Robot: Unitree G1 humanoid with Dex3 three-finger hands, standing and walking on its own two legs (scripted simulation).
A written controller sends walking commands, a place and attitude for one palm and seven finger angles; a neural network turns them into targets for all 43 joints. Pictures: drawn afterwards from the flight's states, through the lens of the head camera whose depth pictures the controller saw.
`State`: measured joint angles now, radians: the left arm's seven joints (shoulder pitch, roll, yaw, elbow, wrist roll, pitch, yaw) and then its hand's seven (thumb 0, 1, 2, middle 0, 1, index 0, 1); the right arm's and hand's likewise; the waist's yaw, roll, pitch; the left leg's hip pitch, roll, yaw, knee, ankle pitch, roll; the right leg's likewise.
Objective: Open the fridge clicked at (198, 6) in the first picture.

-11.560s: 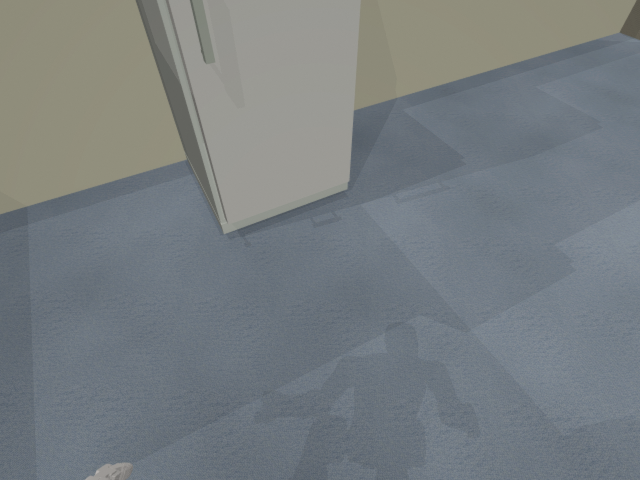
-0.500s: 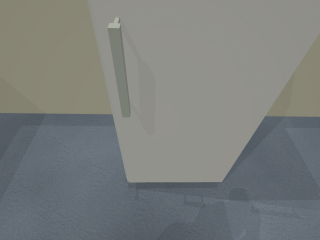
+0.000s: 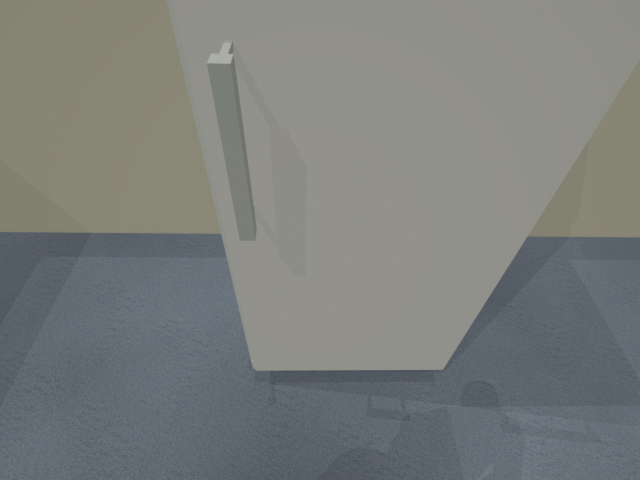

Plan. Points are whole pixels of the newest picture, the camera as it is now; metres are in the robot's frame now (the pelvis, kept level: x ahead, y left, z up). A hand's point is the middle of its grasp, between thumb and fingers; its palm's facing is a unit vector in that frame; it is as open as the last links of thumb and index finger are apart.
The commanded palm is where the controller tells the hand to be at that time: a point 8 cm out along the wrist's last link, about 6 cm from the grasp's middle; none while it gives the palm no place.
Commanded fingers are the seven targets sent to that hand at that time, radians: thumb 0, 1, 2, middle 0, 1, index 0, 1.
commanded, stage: look again from close up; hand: left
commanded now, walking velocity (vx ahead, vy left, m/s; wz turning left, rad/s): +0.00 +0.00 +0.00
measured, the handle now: (239, 154) +0.51 +0.16 +0.14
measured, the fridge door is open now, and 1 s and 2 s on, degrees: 0 0 0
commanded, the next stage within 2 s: raise the hand to about handle height in 0.82 s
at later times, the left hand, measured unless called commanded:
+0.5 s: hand out of the picture -0.01 +0.17 -0.18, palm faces +0.02 -0.98 -0.19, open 7.4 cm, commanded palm none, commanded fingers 0.00 0.90 0.90 -0.20 -0.30 -0.20 -0.30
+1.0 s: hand out of the picture +0.05 +0.19 -0.14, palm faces +0.17 -0.96 -0.22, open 7.4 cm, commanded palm +0.10 +0.24 -0.06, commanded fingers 0.00 0.78 0.85 -0.21 -0.38 -0.21 -0.38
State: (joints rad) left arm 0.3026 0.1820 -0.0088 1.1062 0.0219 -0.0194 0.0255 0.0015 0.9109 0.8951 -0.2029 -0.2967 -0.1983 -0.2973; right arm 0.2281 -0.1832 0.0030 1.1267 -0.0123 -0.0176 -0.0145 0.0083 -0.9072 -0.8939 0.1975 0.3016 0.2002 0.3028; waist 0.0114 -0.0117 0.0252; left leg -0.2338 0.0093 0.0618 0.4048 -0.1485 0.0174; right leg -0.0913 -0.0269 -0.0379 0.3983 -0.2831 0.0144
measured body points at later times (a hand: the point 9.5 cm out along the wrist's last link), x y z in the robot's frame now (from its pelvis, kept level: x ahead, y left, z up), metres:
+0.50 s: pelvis +0.00 +0.00 +0.00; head +0.01 +0.00 +0.45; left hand -0.01 +0.23 -0.16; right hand +0.03 -0.24 -0.15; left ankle +0.04 +0.11 -0.74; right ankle -0.04 -0.13 -0.74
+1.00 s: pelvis -0.01 +0.00 +0.00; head +0.01 +0.01 +0.45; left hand +0.04 +0.24 -0.12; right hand +0.05 -0.24 -0.15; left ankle +0.04 +0.11 -0.74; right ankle -0.04 -0.12 -0.74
